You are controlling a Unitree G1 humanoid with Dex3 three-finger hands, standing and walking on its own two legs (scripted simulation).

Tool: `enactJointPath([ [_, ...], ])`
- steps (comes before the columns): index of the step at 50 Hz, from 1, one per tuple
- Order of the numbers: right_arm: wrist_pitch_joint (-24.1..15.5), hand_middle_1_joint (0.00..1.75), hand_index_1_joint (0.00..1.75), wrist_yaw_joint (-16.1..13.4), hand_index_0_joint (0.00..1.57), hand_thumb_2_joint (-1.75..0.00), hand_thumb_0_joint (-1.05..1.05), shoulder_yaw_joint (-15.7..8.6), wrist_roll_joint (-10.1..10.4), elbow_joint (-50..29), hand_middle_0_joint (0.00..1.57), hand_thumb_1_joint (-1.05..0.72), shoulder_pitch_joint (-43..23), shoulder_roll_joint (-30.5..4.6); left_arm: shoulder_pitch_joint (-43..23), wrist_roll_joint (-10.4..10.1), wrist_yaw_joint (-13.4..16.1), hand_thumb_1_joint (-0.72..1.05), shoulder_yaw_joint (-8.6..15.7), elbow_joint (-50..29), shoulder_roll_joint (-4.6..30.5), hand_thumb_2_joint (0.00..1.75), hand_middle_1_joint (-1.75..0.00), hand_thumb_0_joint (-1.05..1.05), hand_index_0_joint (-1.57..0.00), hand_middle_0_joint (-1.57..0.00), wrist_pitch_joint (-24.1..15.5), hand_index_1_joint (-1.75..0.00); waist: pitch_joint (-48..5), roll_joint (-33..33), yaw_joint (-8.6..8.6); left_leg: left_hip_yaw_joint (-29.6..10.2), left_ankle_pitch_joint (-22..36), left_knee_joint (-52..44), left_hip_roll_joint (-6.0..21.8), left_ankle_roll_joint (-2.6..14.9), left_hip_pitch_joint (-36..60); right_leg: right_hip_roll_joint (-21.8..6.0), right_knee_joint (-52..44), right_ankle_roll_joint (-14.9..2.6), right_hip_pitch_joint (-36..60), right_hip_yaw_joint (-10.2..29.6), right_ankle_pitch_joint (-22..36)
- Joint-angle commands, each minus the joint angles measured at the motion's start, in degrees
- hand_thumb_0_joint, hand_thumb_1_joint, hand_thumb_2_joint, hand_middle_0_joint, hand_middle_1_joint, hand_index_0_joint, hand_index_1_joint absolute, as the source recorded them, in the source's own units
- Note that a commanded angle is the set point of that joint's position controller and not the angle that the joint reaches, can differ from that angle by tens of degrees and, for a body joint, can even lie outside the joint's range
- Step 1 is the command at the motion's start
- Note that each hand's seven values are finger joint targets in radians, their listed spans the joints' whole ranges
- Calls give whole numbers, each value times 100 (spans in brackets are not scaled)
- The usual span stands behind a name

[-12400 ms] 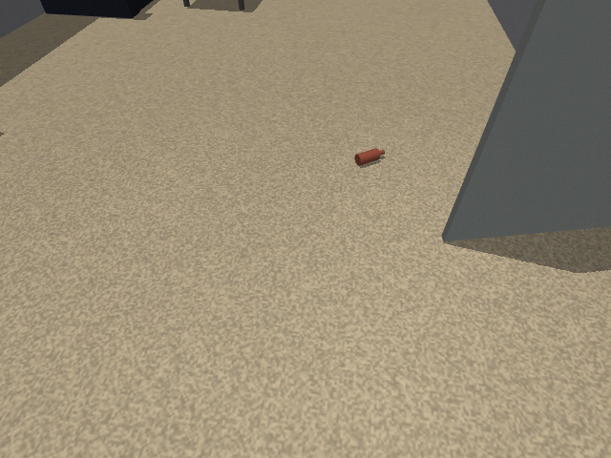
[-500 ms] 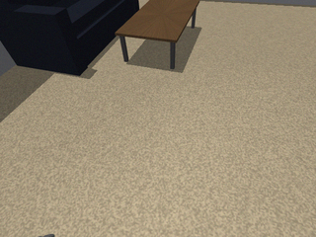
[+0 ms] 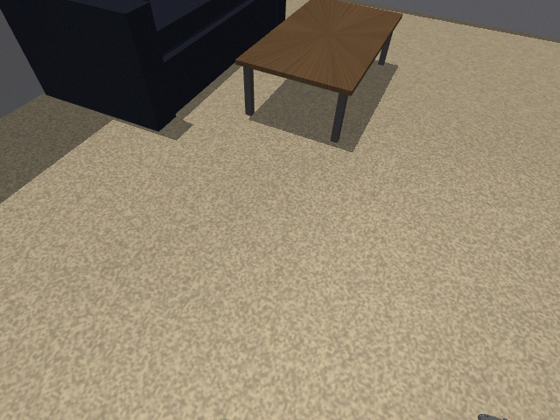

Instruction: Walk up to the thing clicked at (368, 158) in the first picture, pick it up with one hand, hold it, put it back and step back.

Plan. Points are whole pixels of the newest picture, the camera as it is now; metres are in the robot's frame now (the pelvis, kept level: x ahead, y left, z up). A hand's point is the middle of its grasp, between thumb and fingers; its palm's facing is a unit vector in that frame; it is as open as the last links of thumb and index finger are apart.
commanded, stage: walk up
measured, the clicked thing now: out of the picture -0.85 -0.66 -0.72
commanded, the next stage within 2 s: none
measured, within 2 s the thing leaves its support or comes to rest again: neither
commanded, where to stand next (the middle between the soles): +0.45 -0.01 m, yaw -2 degrees
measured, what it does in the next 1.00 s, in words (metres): walks ahead, turning right: right foot, then left foot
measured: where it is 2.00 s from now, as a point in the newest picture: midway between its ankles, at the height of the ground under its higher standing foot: (265, 369)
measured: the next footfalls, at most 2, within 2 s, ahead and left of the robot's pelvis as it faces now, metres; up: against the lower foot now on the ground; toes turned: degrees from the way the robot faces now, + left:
right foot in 0.34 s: +0.24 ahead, -0.18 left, +0.00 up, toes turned -13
left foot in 0.80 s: +0.54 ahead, +0.11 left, +0.00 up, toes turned -33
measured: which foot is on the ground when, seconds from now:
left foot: down 0.00-0.34, up 0.36-0.78, down 0.80-1.00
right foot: up 0.00-0.32, down 0.34-0.82, up 0.84-1.00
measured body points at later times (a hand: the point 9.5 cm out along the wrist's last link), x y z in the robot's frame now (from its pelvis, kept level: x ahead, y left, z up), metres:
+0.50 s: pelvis +0.18 -0.03 +0.00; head +0.19 -0.10 +0.44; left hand +0.26 +0.29 -0.07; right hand +0.26 -0.37 -0.13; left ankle +0.22 +0.11 -0.66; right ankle +0.21 -0.17 -0.72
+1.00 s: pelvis +0.39 +0.09 +0.00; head +0.44 +0.06 +0.45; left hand +0.70 +0.30 -0.09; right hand +0.25 -0.21 -0.10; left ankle +0.50 +0.13 -0.72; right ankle +0.32 -0.03 -0.65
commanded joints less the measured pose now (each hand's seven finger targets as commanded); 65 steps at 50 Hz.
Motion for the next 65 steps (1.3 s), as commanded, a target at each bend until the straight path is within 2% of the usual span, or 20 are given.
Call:
enactJointPath([
  [1,-102,30,30,-237,20,-90,0,-442,163,-342,20,-90,716,-1655,134,-75,110,90,263,-453,1245,90,-30,0,-20,-20,-177,-30,-535,642,-357,-2421,-499,-1913,1721,1181,2124,-122,1581,-85,-2362,913,405],
  [4,-129,30,30,-228,20,-90,0,-338,133,-436,20,-90,325,-1449,358,-28,-6,90,277,-217,1148,90,-30,0,-20,-20,-118,-30,-191,923,-160,-1254,-403,-2109,1310,1073,1000,-350,702,65,-1701,494,754],
  [9,-144,30,30,-174,20,-90,0,-396,72,-535,20,-90,386,-1624,-145,53,-128,90,308,-397,984,90,-30,0,-20,-20,-163,-30,-89,1097,-270,-1070,-938,-2130,1382,1294,897,-436,-837,155,-1483,252,1189],
  [12,-33,30,30,-52,20,-90,0,-551,21,-1063,20,-90,-1008,-1619,400,-8,-139,90,377,-419,1046,90,-30,0,-20,-20,141,-30,-412,1889,115,-29,-1608,-1796,1500,820,1020,-581,-679,138,-1069,-130,1699],
  [14,92,30,30,-8,20,-90,0,-535,15,-1035,20,-90,-712,-1475,184,57,-137,90,540,-428,1290,90,-30,0,-20,-20,135,-30,-187,891,-15,124,-2376,-1229,1318,668,18,-429,-1013,151,-165,30,1402],
  [16,224,30,30,38,20,-90,0,-462,-30,-1062,20,-90,-831,-1238,1285,120,7,90,678,-157,1503,90,-30,0,-20,-20,29,-30,-510,-422,604,615,-1895,1221,537,361,-429,-87,-1620,-122,1000,382,1028],
  [17,261,30,30,78,20,-90,0,-333,22,-1161,20,-90,-819,-861,1782,169,150,90,781,-195,1883,90,-30,0,-20,-20,-51,-30,-322,-1801,898,548,-2078,2990,-80,97,-1550,-752,-2697,-556,1313,2334,-248],
  [18,282,30,30,83,20,-90,0,-306,109,-1375,20,-90,-717,-902,1369,116,218,90,674,-466,2052,90,-30,0,-20,-20,-139,-30,-88,-1925,444,-348,-2519,3348,-537,-124,-2541,-1588,-3942,-1181,1149,5113,-921],
  [19,274,30,30,33,20,-90,0,-380,60,-1353,20,-90,-702,-1235,701,51,269,90,684,-696,2229,90,-30,0,-20,-20,-158,-30,-71,-1378,162,-1113,-2719,3516,-195,-173,-2310,-2029,-4348,-1576,501,6059,-1870],
  [24,374,30,30,65,20,-90,0,-426,24,-898,20,-90,-28,-1445,104,-1,460,90,601,-910,1765,90,-30,0,-20,-20,-235,-30,-379,-911,-294,-1004,-1213,2580,56,-231,-1213,-748,-3361,-849,-76,3193,225],
  [35,555,30,30,322,20,-90,0,-502,-163,-1642,20,-90,-1037,-1342,695,81,719,90,676,-1328,2140,90,-30,0,-20,-20,-325,-30,-305,-836,-51,-1064,-660,1483,85,-381,-1387,-687,-2371,-970,-241,3121,1573],
  [39,495,30,30,184,20,-90,0,-676,-75,-1110,20,-90,696,-1466,-361,103,799,90,460,-1643,1750,90,-30,0,-20,-20,-216,-30,-810,-530,-1201,-464,-307,99,-373,-150,2199,52,-518,-305,-2339,2031,2775],
  [40,467,30,30,104,20,-90,0,-764,-162,-1046,20,-90,1206,-1773,-98,87,852,90,301,-1657,1204,90,-30,0,-20,-20,-176,-30,-941,931,-1460,-1348,-1059,-744,212,27,2802,736,1071,-74,-3058,1463,1509],
  [41,449,30,30,38,20,-90,0,-744,-153,-1319,20,-90,630,-2040,369,34,913,90,216,-1623,942,90,-30,0,-20,-20,-91,-30,-774,1829,-910,-3435,-1646,-1610,1921,271,2232,980,1895,80,-3687,1053,-842],
  [42,470,30,30,34,20,-90,0,-803,72,-1344,20,-90,3,-2437,510,77,984,90,310,-1408,1360,90,-30,0,-20,-20,-72,-30,-561,1928,-523,-4672,-2814,-2439,2500,916,932,520,2707,13,-3283,969,-687],
  [44,451,30,30,-21,20,-90,0,-627,18,-1362,20,-90,-489,-1853,166,26,818,90,373,-1100,1734,90,-30,0,-20,-20,-33,-30,136,1032,-386,-3400,-3106,-2422,1843,796,-137,120,2527,185,-2680,896,132],
  [47,303,30,30,-133,20,-90,0,-495,37,-1080,20,-90,-469,-1655,713,-19,413,90,423,-727,1473,90,-30,0,-20,-20,105,-30,-459,1349,-130,-1816,-1598,-1693,1293,896,560,51,1576,289,-2045,664,475],
  [52,89,30,30,-372,20,-90,0,-499,204,-743,20,-90,802,-1735,-538,44,115,90,398,-1229,1268,90,-30,0,-20,-20,273,-30,-621,654,-584,-1544,920,-1285,2130,866,2084,-22,836,192,-2693,1014,543],
  [55,57,30,30,-455,20,-90,0,-453,188,-815,20,-90,882,-1614,-720,14,60,90,356,-1343,1093,90,-30,0,-20,-20,342,-30,-591,659,-553,-846,2256,-1124,2043,514,2038,36,693,177,-2476,745,702],
  [65,181,30,30,-439,20,-90,0,-513,55,-912,20,-90,804,-1719,-948,26,-7,90,365,-1353,785,90,-30,0,-20,-20,464,-30,-846,1303,-515,175,2193,-698,2010,405,1873,158,-471,-39,-1441,-94,407],
])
